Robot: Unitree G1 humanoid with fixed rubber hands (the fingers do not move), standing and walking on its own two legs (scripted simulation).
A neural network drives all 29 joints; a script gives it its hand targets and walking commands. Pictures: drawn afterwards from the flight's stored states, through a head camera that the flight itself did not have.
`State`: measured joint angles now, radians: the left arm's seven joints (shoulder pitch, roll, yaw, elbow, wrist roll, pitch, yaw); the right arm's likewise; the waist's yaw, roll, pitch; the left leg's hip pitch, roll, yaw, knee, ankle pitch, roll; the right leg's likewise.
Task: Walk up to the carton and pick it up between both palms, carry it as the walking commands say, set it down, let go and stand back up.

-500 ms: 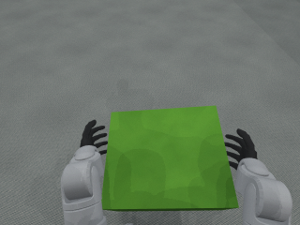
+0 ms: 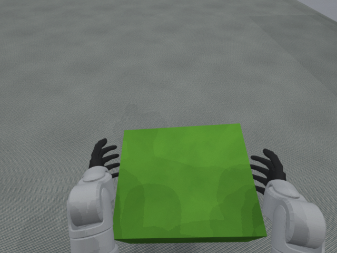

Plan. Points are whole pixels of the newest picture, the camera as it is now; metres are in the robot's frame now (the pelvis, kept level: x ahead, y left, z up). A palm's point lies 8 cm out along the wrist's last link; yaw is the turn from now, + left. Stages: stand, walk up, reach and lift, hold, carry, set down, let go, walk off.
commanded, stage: carry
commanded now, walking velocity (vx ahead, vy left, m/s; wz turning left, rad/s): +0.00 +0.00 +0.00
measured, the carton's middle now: (184, 184) +0.29 +0.01 +0.02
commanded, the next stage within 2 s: none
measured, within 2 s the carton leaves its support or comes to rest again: neither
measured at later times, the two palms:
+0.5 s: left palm (124, 197) +0.21 +0.12 +0.11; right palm (320, 222) +0.19 -0.23 +0.10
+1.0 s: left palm (123, 181) +0.25 +0.14 +0.10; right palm (301, 202) +0.23 -0.22 +0.09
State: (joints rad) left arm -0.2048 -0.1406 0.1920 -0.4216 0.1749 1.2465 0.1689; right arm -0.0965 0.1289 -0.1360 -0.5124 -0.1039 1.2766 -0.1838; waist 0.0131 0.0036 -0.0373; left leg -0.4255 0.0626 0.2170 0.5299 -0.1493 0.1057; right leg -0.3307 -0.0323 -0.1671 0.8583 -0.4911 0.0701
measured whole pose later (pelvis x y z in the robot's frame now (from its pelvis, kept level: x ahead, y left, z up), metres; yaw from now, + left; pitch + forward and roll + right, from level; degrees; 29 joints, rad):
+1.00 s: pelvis -0.01 -0.04 +0.00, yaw -1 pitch +3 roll +0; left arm -0.16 -0.13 0.19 -0.42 0.17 1.22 0.12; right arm -0.07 0.13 -0.14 -0.51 -0.10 1.28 -0.17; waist 0.01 0.01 -0.07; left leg -0.46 0.07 0.23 0.50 -0.09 0.07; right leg -0.32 -0.01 -0.17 0.60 -0.33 -0.06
